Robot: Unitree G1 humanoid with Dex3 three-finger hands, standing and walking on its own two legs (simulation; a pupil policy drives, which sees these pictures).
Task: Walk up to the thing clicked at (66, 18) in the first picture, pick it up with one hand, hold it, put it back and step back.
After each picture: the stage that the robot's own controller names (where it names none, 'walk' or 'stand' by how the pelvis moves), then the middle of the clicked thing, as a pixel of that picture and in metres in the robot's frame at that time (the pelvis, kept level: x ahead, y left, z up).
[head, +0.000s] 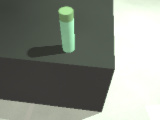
stand; (67, 31) +0.69 +0.11 -0.05
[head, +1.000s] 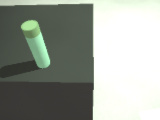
walk; (37, 46) +0.56 +0.26 -0.03
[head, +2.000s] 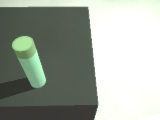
stand; (31, 65) +0.43 +0.23 -0.02
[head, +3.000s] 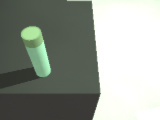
stand; (38, 54) +0.48 +0.21 -0.04
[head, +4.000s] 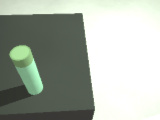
stand; (29, 73) +0.42 +0.24 -0.05
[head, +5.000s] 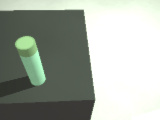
stand; (32, 63) +0.46 +0.24 -0.05
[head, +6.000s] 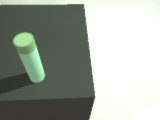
stand; (31, 60) +0.46 +0.24 -0.05
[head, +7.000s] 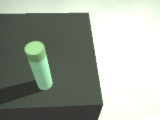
stand; (40, 68) +0.44 +0.20 -0.05
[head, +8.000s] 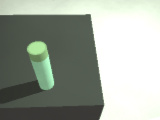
stand; (42, 68) +0.45 +0.19 -0.05
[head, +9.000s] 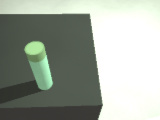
stand; (40, 68) +0.45 +0.20 -0.05
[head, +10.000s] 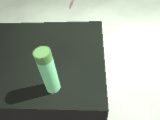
rise first; (48, 72) +0.45 +0.21 -0.05
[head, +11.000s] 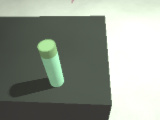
go down; (52, 65) +0.47 +0.20 -0.05
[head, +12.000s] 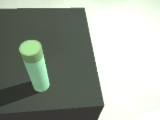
go down; (36, 69) +0.43 +0.18 -0.03
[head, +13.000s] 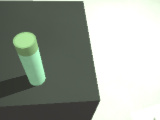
close in; (32, 62) +0.44 +0.20 -0.02
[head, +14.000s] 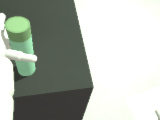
close; (23, 50) +0.47 +0.20 +0.01
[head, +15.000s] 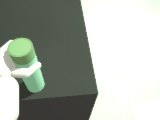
lift; (29, 69) +0.39 +0.19 +0.00
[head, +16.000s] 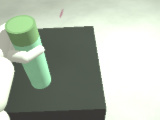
lift; (32, 58) +0.34 +0.17 +0.18
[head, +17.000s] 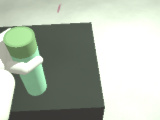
hold; (29, 67) +0.32 +0.18 +0.15
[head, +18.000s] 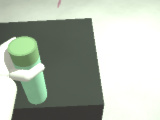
hold; (31, 75) +0.32 +0.18 +0.11
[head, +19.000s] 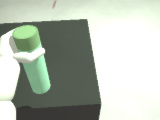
crouch; (34, 63) +0.38 +0.18 +0.10
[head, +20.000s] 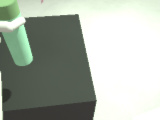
lower; (15, 35) +0.46 +0.22 +0.15
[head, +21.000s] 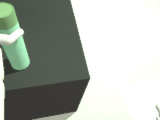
lower; (12, 41) +0.49 +0.21 +0.02
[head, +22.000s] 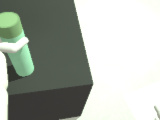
lower; (17, 48) +0.46 +0.21 +0.01
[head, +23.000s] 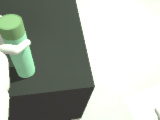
lower; (19, 50) +0.46 +0.20 +0.01
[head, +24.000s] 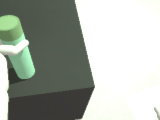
lower; (18, 51) +0.46 +0.21 +0.01
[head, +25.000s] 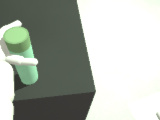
open; (24, 59) +0.43 +0.20 +0.00
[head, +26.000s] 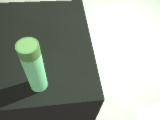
sink last; (34, 68) +0.41 +0.19 -0.01
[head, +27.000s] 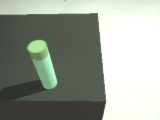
stand; (44, 67) +0.44 +0.22 -0.03
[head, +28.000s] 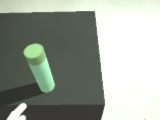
stand; (41, 70) +0.42 +0.21 -0.05
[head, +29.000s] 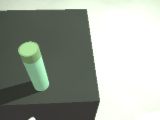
stand; (36, 69) +0.43 +0.22 -0.05
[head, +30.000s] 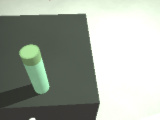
stand; (36, 72) +0.43 +0.22 -0.05
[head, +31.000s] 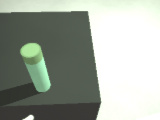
stand; (37, 70) +0.43 +0.22 -0.05
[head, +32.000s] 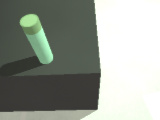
walk; (39, 42) +0.53 +0.24 -0.04
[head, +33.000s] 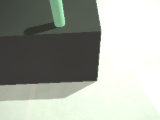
walk; (56, 7) +0.89 +0.23 -0.04
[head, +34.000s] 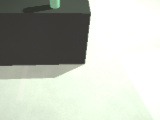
stand; out of the picture +1.12 +0.23 -0.04
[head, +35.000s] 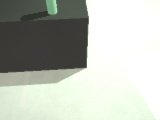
stand; out of the picture +1.08 +0.25 -0.05
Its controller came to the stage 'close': yes
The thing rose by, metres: 0.22
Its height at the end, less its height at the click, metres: +0.00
